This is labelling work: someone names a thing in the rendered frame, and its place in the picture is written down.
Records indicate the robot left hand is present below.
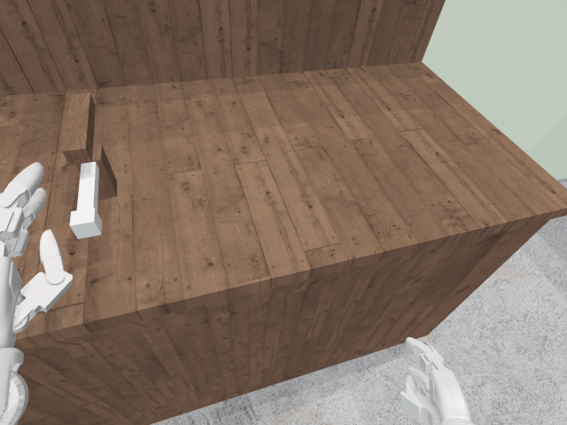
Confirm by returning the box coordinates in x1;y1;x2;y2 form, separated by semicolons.
0;162;73;349

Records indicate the left robot forearm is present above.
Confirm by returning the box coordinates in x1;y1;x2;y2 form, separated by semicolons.
0;348;28;425

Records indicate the robot right hand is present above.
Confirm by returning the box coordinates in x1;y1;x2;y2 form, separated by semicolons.
400;337;471;425

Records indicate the counter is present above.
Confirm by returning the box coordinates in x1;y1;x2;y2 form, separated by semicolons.
0;0;567;425

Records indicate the tap lever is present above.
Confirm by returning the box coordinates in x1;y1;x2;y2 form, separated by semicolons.
70;161;102;239

